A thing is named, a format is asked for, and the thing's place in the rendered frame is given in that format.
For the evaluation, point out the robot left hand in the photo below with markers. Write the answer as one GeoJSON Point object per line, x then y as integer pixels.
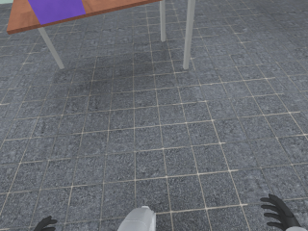
{"type": "Point", "coordinates": [45, 222]}

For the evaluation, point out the carton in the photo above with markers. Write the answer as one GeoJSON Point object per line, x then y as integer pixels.
{"type": "Point", "coordinates": [48, 11]}

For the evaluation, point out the table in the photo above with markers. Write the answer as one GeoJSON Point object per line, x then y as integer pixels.
{"type": "Point", "coordinates": [23, 18]}

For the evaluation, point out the robot right hand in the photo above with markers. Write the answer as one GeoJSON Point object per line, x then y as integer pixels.
{"type": "Point", "coordinates": [284, 214]}

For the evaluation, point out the left robot thigh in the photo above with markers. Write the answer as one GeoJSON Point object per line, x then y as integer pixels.
{"type": "Point", "coordinates": [139, 219]}

